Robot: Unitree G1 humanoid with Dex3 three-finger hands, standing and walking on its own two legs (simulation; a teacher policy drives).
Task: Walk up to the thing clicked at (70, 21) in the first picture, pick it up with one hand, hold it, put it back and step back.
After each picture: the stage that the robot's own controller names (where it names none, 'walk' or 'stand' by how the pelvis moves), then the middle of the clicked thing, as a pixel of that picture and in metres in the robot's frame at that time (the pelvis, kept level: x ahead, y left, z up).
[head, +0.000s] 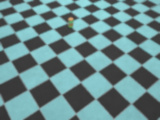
stand; (70, 22) +1.80 +0.12 -0.72
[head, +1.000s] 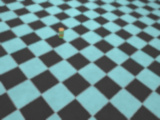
walk; (61, 33) +1.67 +0.15 -0.72
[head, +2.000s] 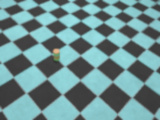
walk; (56, 54) +1.11 +0.19 -0.72
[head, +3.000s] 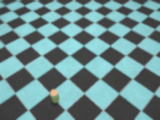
walk; (55, 95) +0.68 +0.22 -0.70
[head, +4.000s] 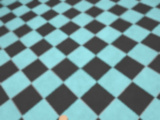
walk; out of the picture +0.41 +0.22 -0.70
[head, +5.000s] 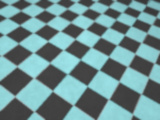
stand; out of the picture +0.33 +0.06 -0.69
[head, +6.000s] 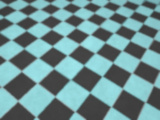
stand; out of the picture +0.30 +0.09 -0.71
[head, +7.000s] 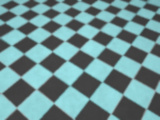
stand; out of the picture +0.26 +0.12 -0.72
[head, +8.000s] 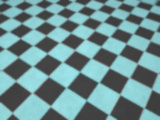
walk; out of the picture +0.24 +0.13 -0.71
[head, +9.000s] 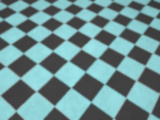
stand; out of the picture +0.22 +0.11 -0.72
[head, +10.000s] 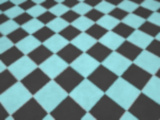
stand; out of the picture +0.29 +0.09 -0.70
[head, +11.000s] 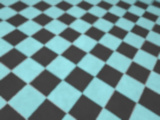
walk; out of the picture +0.31 +0.10 -0.71
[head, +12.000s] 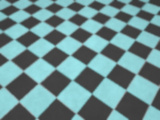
stand; out of the picture +0.30 +0.13 -0.70
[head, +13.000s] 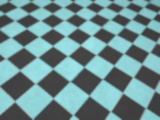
stand; out of the picture +0.30 +0.08 -0.70
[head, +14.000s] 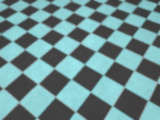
stand; out of the picture +0.32 +0.14 -0.71
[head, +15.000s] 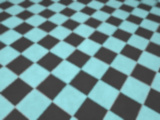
stand; out of the picture +0.32 +0.12 -0.72
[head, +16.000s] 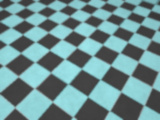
stand; out of the picture +0.30 +0.11 -0.72
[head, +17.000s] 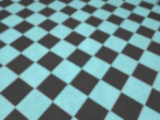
go down; out of the picture +0.30 +0.11 -0.72
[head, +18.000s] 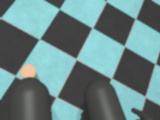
go down; (29, 73) +0.38 +0.19 -0.32
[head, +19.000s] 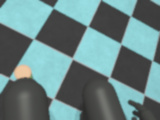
approach; (24, 75) +0.37 +0.20 -0.29
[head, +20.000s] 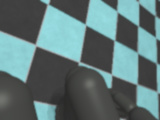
close in; out of the picture +0.33 +0.24 -0.21
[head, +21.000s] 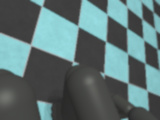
lift; out of the picture +0.35 +0.24 -0.22
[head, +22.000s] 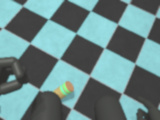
close; (62, 91) +0.36 +0.10 -0.42
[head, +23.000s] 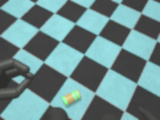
go down; (71, 97) +0.40 +0.07 -0.55
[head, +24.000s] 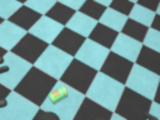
go down; (58, 94) +0.43 +0.09 -0.58
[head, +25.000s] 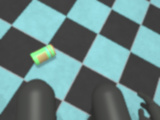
go down; (43, 54) +0.51 +0.18 -0.34
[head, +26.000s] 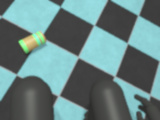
go down; (32, 42) +0.54 +0.22 -0.32
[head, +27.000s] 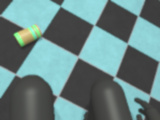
close in; (28, 35) +0.57 +0.24 -0.31
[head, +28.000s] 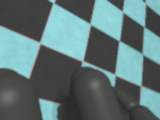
close in; out of the picture +0.54 +0.33 -0.24
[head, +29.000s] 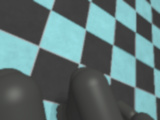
lift; out of the picture +0.58 +0.35 -0.25
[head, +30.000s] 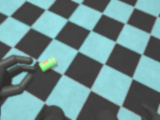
hold; (48, 64) +0.63 +0.23 -0.53
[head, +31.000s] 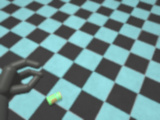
hold; (54, 98) +0.61 +0.20 -0.70
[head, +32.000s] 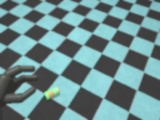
go down; (52, 93) +0.64 +0.21 -0.69
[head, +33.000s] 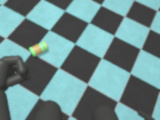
crouch; (39, 48) +0.69 +0.27 -0.50
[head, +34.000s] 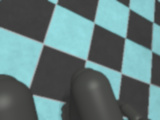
lower; out of the picture +0.67 +0.42 -0.26
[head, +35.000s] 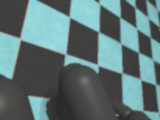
lower; out of the picture +0.66 +0.46 -0.25
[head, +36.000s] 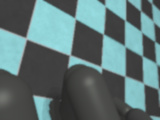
lower; out of the picture +0.65 +0.48 -0.25
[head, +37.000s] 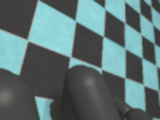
lower; out of the picture +0.66 +0.48 -0.25
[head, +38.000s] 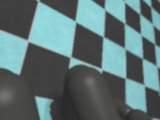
lower; out of the picture +0.66 +0.48 -0.25
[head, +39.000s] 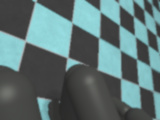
withdraw; out of the picture +0.66 +0.48 -0.25
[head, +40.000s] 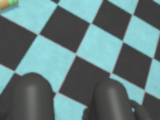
walk; (4, 1) +0.71 +0.41 -0.32
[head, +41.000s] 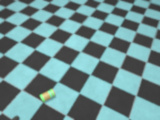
stand; (47, 95) +0.66 +0.24 -0.68
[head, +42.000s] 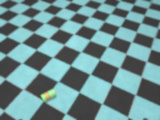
stand; (48, 95) +0.68 +0.25 -0.69
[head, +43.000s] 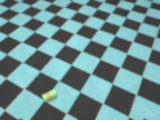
stand; (49, 95) +0.67 +0.25 -0.69
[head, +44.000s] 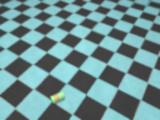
stand; (57, 97) +0.69 +0.21 -0.75
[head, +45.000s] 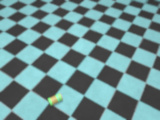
stand; (55, 99) +0.65 +0.22 -0.75
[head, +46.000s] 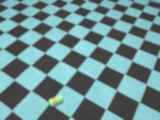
walk; (56, 100) +0.65 +0.21 -0.75
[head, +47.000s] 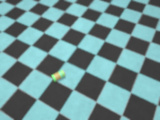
walk; (58, 75) +0.78 +0.24 -0.73
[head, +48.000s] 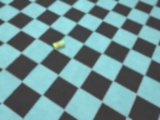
walk; (59, 45) +1.08 +0.19 -0.72
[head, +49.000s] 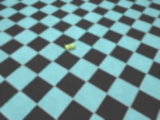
walk; (70, 47) +1.33 +0.19 -0.74
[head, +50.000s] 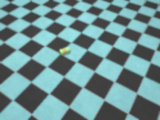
stand; (65, 51) +1.23 +0.19 -0.75
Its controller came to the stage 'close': yes
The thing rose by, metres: 0.02
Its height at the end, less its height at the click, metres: -0.02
